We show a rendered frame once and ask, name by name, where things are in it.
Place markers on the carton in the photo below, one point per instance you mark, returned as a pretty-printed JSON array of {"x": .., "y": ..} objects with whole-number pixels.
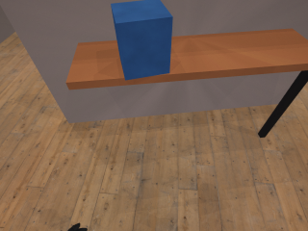
[{"x": 143, "y": 32}]

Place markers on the table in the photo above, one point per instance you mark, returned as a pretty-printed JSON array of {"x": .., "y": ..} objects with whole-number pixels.
[{"x": 97, "y": 64}]

